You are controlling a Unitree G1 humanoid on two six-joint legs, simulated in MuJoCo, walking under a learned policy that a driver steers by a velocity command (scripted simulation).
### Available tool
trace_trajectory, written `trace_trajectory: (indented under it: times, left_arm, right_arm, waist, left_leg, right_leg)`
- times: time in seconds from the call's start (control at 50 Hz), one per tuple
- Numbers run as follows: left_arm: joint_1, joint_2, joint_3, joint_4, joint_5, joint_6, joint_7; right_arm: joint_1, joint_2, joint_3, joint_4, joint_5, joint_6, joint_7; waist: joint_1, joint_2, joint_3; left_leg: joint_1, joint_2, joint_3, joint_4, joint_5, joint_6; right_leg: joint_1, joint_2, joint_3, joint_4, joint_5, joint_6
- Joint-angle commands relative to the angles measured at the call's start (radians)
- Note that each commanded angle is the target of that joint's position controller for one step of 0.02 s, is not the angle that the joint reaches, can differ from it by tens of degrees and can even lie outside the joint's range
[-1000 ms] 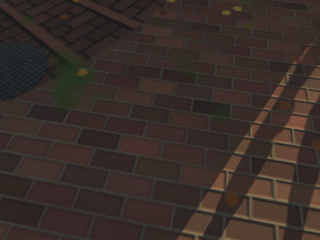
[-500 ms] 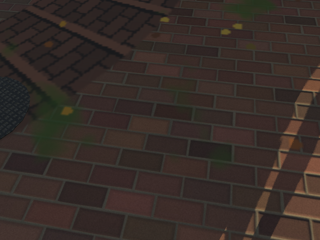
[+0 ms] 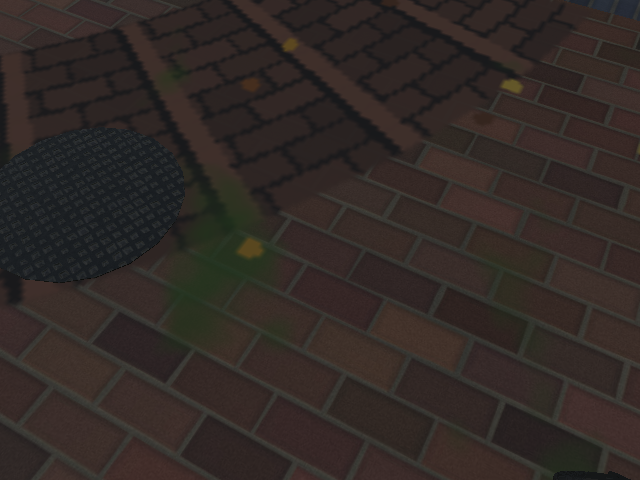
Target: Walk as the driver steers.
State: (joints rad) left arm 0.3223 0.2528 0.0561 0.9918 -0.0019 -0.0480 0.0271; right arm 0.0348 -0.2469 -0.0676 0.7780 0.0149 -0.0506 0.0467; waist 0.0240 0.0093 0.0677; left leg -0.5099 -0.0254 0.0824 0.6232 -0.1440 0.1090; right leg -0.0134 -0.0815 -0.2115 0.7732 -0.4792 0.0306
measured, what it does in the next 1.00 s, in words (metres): walks ahead, turning right: right foot, then left foot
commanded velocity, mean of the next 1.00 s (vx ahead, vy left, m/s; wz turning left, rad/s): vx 0.09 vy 0.00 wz -0.39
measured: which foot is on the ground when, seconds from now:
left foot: down 0.00-0.54, up 0.56-0.98, down 1.00-1.00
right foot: up 0.00-0.52, down 0.54-1.00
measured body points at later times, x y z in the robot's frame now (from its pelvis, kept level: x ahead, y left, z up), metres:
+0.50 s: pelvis +0.15 -0.02 +0.02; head +0.19 -0.03 +0.47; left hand +0.32 +0.23 -0.10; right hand +0.24 -0.31 -0.11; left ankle +0.12 +0.07 -0.71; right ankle +0.19 -0.13 -0.70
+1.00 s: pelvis +0.20 -0.01 +0.02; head +0.24 -0.03 +0.47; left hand +0.48 +0.17 -0.08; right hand +0.19 -0.34 -0.09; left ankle +0.27 +0.10 -0.72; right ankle +0.18 -0.13 -0.71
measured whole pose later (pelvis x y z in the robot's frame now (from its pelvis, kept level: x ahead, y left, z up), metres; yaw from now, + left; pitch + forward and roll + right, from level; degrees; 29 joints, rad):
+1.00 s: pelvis +0.20 -0.01 +0.02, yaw -29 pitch +3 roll +0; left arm 0.13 0.32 0.09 0.71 -0.02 0.04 0.04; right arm 0.10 -0.30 -0.08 0.86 0.01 -0.02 -0.02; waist 0.01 -0.01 0.03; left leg -0.30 -0.03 -0.08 0.49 -0.24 -0.04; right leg -0.35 0.11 0.22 0.53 -0.21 -0.01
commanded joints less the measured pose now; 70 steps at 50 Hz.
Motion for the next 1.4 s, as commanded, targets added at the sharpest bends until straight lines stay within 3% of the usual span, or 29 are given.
trace_trajectory:
  times: [0.02,0.04,0.06,0.08,0.12,0.18,0.28,0.38,0.48,0.52,0.54,0.56,0.58,0.6,0.62,0.66,0.76,0.92,0.98,1.0,1.02,1.04,1.06,1.1,1.14,1.18,1.26,1.36,1.4]
  left_arm:
    - [0.06,0.143,0.014,-0.054,-0.042,-0.065,-0.033]
    - [-0.037,0.14,0.019,-0.088,-0.073,-0.065,-0.031]
    - [-0.068,0.117,0.016,-0.086,-0.062,-0.056,-0.018]
    - [-0.077,0.124,0.026,-0.07,-0.039,-0.042,-0.006]
    - [0.017,0.085,0.026,-0.036,-0.028,0.001,-0.001]
    - [0.025,0.073,0.032,-0.036,-0.021,0.023,0.006]
    - [-0.105,0.08,0.033,-0.11,-0.013,0.029,-0.005]
    - [-0.18,0.086,0.037,-0.178,-0.011,0.049,-0.021]
    - [-0.185,0.085,0.042,-0.228,-0.019,0.051,-0.056]
    - [-0.083,0.124,0.06,-0.214,-0.013,0.039,-0.06]
    - [-0.025,0.235,0.094,-0.216,-0.003,0.034,-0.041]
    - [0.001,0.315,0.103,-0.225,0.017,0.035,-0.028]
    - [0.011,0.255,0.082,-0.24,0.023,0.027,-0.034]
    - [-0.066,0.24,0.082,-0.259,0.014,0.02,-0.034]
    - [-0.138,0.211,0.078,-0.269,-0.008,0.019,-0.025]
    - [-0.191,0.174,0.064,-0.285,-0.023,0.034,-0.008]
    - [-0.156,0.221,0.078,-0.294,-0.01,0.048,0.007]
    - [-0.204,0.224,0.073,-0.328,-0.007,0.072,0.009]
    - [-0.237,0.209,0.063,-0.35,-0.019,0.085,0.017]
    - [-0.208,0.17,0.051,-0.357,-0.015,0.087,0.018]
    - [-0.143,0.119,0.041,-0.369,-0.013,0.08,0.014]
    - [-0.153,0.205,0.064,-0.377,-0.003,0.067,0.009]
    - [-0.138,0.262,0.086,-0.357,-0.012,0.068,0.005]
    - [-0.113,0.233,0.087,-0.324,-0.012,0.088,0.009]
    - [-0.134,0.187,0.073,-0.342,-0.019,0.098,0.003]
    - [-0.191,0.161,0.061,-0.378,-0.027,0.095,-0.002]
    - [-0.216,0.123,0.036,-0.409,-0.012,0.089,-0.01]
    - [-0.157,0.135,0.037,-0.385,-0.011,0.095,-0.021]
    - [-0.101,0.15,0.044,-0.358,-0.006,0.095,-0.021]
  right_arm:
    - [0.365,-0.188,-0.047,0.028,-0.029,0.002,-0.025]
    - [0.288,-0.158,-0.035,0.031,-0.026,-0.009,-0.025]
    - [0.199,-0.132,-0.027,0.031,-0.011,-0.02,-0.022]
    - [0.154,-0.103,-0.019,0.027,-0.016,-0.029,-0.023]
    - [0.107,-0.088,-0.014,0.04,-0.039,-0.04,-0.018]
    - [0.07,-0.1,-0.013,0.058,-0.051,-0.046,-0.034]
    - [0.065,-0.133,-0.018,0.076,-0.038,-0.005,-0.084]
    - [0.085,-0.153,-0.026,0.091,-0.025,0.037,-0.097]
    - [0.063,-0.184,-0.038,0.068,0.0,0.069,-0.108]
    - [0.072,-0.181,-0.04,0.068,0.011,0.073,-0.114]
    - [0.079,-0.164,-0.036,0.045,-0.014,0.065,-0.109]
    - [0.051,-0.096,-0.015,0.0,-0.059,0.055,-0.095]
    - [0.039,-0.116,-0.018,0.006,-0.04,0.045,-0.079]
    - [0.01,-0.141,-0.026,0.001,0.001,0.04,-0.072]
    - [0.002,-0.148,-0.032,0.018,0.006,0.042,-0.079]
    - [0.001,-0.163,-0.042,0.026,-0.013,0.053,-0.096]
    - [0.017,-0.114,-0.029,0.028,-0.009,0.049,-0.098]
    - [0.029,-0.146,-0.035,0.023,-0.002,0.025,-0.076]
    - [0.129,-0.162,-0.045,0.049,-0.002,0.007,-0.06]
    - [0.157,-0.22,-0.059,0.052,-0.017,0.009,-0.063]
    - [0.119,-0.301,-0.071,0.038,-0.036,0.023,-0.073]
    - [0.116,-0.263,-0.061,0.022,-0.066,0.021,-0.07]
    - [0.064,-0.211,-0.046,-0.004,-0.059,0.019,-0.074]
    - [0.009,-0.161,-0.032,-0.021,-0.027,0.024,-0.082]
    - [0.036,-0.163,-0.025,-0.016,-0.021,0.033,-0.093]
    - [0.089,-0.177,-0.029,-0.007,-0.027,0.042,-0.103]
    - [0.118,-0.225,-0.042,-0.003,-0.02,0.051,-0.095]
    - [0.095,-0.246,-0.043,0.006,0.008,0.051,-0.066]
    - [0.134,-0.199,-0.024,0.034,0.015,0.047,-0.061]
  waist:
    - [-0.144,0.041,-0.501]
    - [-0.129,0.048,-0.334]
    - [-0.078,-0.033,-0.226]
    - [-0.056,-0.031,-0.167]
    - [0.011,0.018,-0.153]
    - [0.039,0.053,-0.136]
    - [-0.008,0.076,-0.119]
    - [-0.036,0.07,-0.085]
    - [-0.017,0.083,-0.091]
    - [0.043,0.038,-0.15]
    - [0.05,-0.13,-0.21]
    - [0.016,-0.332,-0.28]
    - [0.049,-0.192,-0.4]
    - [0.033,-0.144,-0.32]
    - [0.005,-0.072,-0.231]
    - [-0.027,-0.074,-0.175]
    - [-0.02,-0.117,-0.202]
    - [-0.01,-0.19,-0.175]
    - [-0.067,-0.178,-0.179]
    - [-0.052,-0.076,-0.194]
    - [0.023,0.213,-0.172]
    - [-0.006,0.252,-0.167]
    - [0.009,0.161,-0.145]
    - [0.016,0.116,-0.105]
    - [-0.006,0.129,-0.081]
    - [-0.045,0.153,-0.083]
    - [-0.071,0.164,-0.129]
    - [-0.042,0.172,-0.123]
    - [-0.014,0.119,-0.129]
  left_leg:
    - [0.896,0.433,-0.673,-0.206,0.686,0.322]
    - [0.761,0.397,-0.472,-0.197,0.733,0.264]
    - [0.6,0.341,-0.36,-0.242,0.645,0.204]
    - [0.47,0.313,-0.289,-0.276,0.631,0.168]
    - [0.312,0.275,-0.191,-0.341,0.64,0.149]
    - [0.274,0.246,-0.071,-0.373,0.7,0.139]
    - [0.378,0.243,0.016,-0.386,0.564,0.107]
    - [0.477,0.307,0.009,-0.344,0.474,0.115]
    - [0.542,0.353,-0.001,-0.198,0.581,0.079]
    - [0.481,0.271,0.071,0.009,0.613,-0.011]
    - [0.284,0.174,0.111,0.251,0.344,-0.094]
    - [-0.042,-0.027,0.064,0.539,-0.529,-0.167]
    - [-0.09,-0.023,-0.148,0.668,-0.594,-0.162]
    - [-0.148,0.008,-0.167,0.673,-0.514,-0.149]
    - [-0.169,0.038,-0.164,0.614,-0.424,-0.147]
    - [-0.099,0.047,-0.151,0.509,-0.319,-0.162]
    - [-0.027,0.01,-0.153,0.286,-0.235,-0.196]
    - [0.108,-0.014,-0.175,0.034,-0.206,-0.182]
    - [0.285,0.001,-0.156,-0.254,-0.021,-0.145]
    - [0.403,0.146,-0.269,-0.302,0.037,-0.094]
    - [0.48,0.353,-0.506,-0.312,0.276,0.039]
    - [0.407,0.465,-0.626,-0.334,0.333,0.169]
    - [0.379,0.421,-0.527,-0.322,0.304,0.161]
    - [0.373,0.299,-0.346,-0.304,0.21,0.075]
    - [0.371,0.266,-0.257,-0.314,0.24,0.08]
    - [0.444,0.27,-0.222,-0.32,0.256,0.097]
    - [0.471,0.302,-0.196,-0.303,0.314,0.118]
    - [0.402,0.304,-0.174,-0.247,0.311,0.093]
    - [0.307,0.26,-0.134,-0.17,0.212,0.005]
  right_leg:
    - [-0.587,0.078,0.323,0.692,-0.167,-0.011]
    - [-0.64,0.035,0.316,0.63,-0.117,-0.028]
    - [-0.629,-0.015,0.289,0.524,-0.055,-0.028]
    - [-0.566,-0.032,0.293,0.462,-0.007,-0.025]
    - [-0.413,-0.038,0.296,0.405,0.071,-0.013]
    - [-0.421,-0.017,0.287,0.308,0.194,0.008]
    - [-0.496,-0.029,0.242,0.09,0.351,0.02]
    - [-0.542,-0.02,0.204,0.008,0.268,0.005]
    - [-0.499,0.024,0.146,-0.118,0.164,-0.044]
    - [-0.279,0.076,0.137,-0.339,0.425,-0.103]
    - [-0.074,-0.057,0.364,-0.352,0.888,-0.178]
    - [0.136,-0.296,0.715,-0.318,1.349,-0.393]
    - [0.177,-0.322,0.737,-0.336,1.259,-0.461]
    - [0.109,-0.277,0.654,-0.366,1.068,-0.42]
    - [0.035,-0.204,0.567,-0.383,0.906,-0.342]
    - [-0.097,-0.135,0.498,-0.41,0.793,-0.281]
    - [-0.106,-0.106,0.513,-0.41,0.754,-0.273]
    - [-0.172,-0.076,0.659,-0.398,0.522,-0.238]
    - [-0.211,-0.016,0.668,-0.322,0.496,-0.174]
    - [-0.316,0.047,0.607,-0.206,0.312,-0.123]
    - [-0.527,0.229,0.407,-0.002,-0.075,-0.062]
    - [-0.587,0.192,0.38,0.235,-0.189,-0.022]
    - [-0.582,0.151,0.39,0.35,-0.115,-0.009]
    - [-0.606,0.133,0.357,0.435,0.009,0.022]
    - [-0.619,0.124,0.314,0.45,0.069,0.047]
    - [-0.649,0.1,0.277,0.35,0.098,0.064]
    - [-0.514,0.066,0.245,0.123,0.054,0.062]
    - [-0.288,0.092,0.175,-0.206,0.167,0.008]
    - [-0.084,0.089,0.195,-0.452,0.401,-0.048]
